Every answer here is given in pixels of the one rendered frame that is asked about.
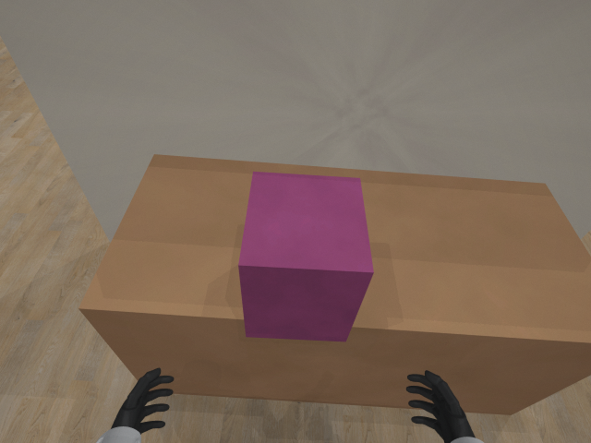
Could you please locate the robot left hand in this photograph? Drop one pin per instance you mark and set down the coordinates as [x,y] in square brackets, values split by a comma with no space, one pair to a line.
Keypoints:
[133,410]

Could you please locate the carton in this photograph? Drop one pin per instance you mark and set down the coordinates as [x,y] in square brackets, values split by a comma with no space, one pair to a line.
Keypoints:
[305,261]

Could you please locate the pedestal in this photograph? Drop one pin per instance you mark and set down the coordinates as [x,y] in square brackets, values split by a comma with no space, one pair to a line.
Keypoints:
[482,282]

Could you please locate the robot right hand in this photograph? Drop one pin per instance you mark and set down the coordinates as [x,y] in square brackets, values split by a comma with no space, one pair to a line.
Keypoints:
[450,422]

